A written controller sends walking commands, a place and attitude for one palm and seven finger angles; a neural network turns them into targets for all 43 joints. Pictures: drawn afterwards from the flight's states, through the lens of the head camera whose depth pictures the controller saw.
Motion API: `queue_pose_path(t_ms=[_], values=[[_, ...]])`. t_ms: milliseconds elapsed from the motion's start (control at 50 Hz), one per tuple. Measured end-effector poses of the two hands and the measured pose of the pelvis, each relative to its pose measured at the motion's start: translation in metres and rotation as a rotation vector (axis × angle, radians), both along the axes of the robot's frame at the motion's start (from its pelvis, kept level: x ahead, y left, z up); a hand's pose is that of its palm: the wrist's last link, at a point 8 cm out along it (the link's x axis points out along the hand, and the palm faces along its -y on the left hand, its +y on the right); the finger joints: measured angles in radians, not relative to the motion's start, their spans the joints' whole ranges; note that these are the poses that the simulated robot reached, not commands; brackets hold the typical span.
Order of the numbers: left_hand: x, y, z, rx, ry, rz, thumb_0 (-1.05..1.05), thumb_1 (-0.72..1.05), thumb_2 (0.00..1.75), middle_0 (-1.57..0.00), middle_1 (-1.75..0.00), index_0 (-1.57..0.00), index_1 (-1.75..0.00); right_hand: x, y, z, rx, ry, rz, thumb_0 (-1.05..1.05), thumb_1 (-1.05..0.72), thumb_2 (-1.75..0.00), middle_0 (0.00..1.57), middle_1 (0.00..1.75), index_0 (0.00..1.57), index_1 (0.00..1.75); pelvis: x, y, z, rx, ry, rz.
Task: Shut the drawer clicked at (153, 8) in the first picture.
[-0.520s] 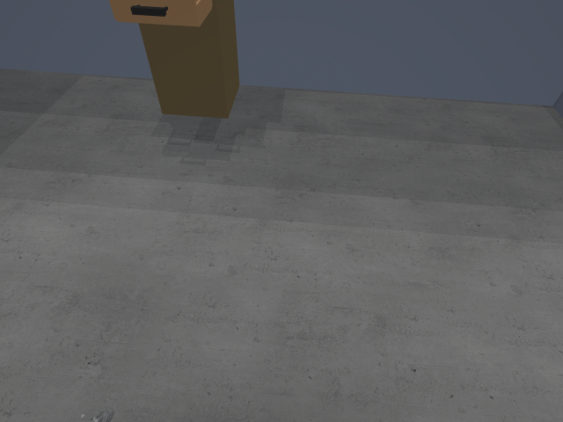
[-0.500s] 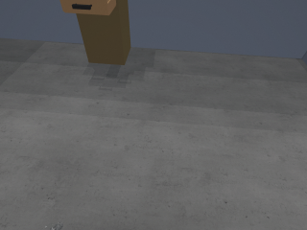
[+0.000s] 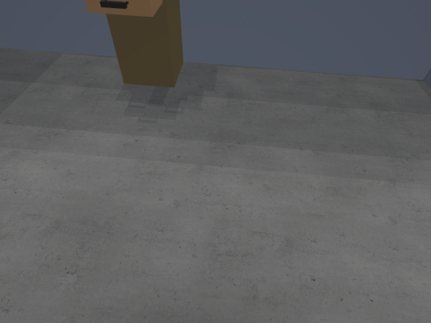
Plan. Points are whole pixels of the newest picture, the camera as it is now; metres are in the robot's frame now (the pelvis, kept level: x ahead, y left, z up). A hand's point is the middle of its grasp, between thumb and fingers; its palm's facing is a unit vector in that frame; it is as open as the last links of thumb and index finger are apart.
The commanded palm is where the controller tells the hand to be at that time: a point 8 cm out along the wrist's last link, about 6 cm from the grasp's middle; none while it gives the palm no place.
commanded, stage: stand and wait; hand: left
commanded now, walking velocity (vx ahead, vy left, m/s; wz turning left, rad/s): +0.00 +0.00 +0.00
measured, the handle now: (115, 3) +1.69 +0.68 -0.05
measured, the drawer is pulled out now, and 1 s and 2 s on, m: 0.28 0.28 0.28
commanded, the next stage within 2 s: look at it before walking up in 0.30 s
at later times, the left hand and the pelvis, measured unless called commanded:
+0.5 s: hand out of the picture +0.08 +0.24 -0.15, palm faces -0.04 -0.94 -0.33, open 7.4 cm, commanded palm none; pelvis +0.00 -0.01 +0.00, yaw +0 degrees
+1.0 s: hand out of the picture +0.08 +0.24 -0.16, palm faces -0.04 -0.94 -0.33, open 7.4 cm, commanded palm none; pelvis +0.00 -0.01 +0.00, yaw -1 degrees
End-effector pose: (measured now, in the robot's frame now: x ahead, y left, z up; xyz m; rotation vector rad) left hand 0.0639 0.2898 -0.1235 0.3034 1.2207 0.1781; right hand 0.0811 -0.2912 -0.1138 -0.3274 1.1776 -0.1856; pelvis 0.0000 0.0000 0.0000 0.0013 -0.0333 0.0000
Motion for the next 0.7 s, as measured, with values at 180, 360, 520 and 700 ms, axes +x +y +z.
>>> queue_pose_path(t_ms=[180,360,520,700], values=[[0.001,0.001,0.003,0.011,-0.002,-0.002,0.01,0.9,0.9,-0.2,-0.3,-0.21,-0.3,-0.012,-0.004,-0.002,0.003,0.025,-0.018,0.0,-0.9,-0.9,0.21,0.3,0.21,0.3,-0.002,-0.002,0.001,0.001,-0.005,-0.003],[0.007,-0.002,0.006,0.011,-0.017,-0.011,0.01,0.9,0.9,-0.2,-0.3,-0.21,-0.3,-0.012,-0.004,-0.002,0.011,0.02,-0.019,0.0,-0.9,-0.9,0.21,0.3,0.21,0.3,-0.003,-0.004,0.002,0.002,-0.004,-0.005],[0.008,-0.005,0.006,0.008,-0.015,-0.014,0.01,0.9,0.9,-0.2,-0.3,-0.21,-0.3,-0.011,-0.005,-0.002,0.013,0.021,-0.02,0.0,-0.9,-0.9,0.21,0.3,0.21,0.3,-0.002,-0.006,0.003,0.002,-0.001,-0.007],[0.007,-0.008,0.004,0.003,-0.006,-0.012,0.01,0.9,0.9,-0.2,-0.3,-0.21,-0.3,-0.008,-0.008,0.0,0.007,0.023,-0.02,0.0,-0.9,-0.9,0.21,0.3,0.21,0.3,0.0,-0.007,0.003,0.002,-0.002,-0.008]])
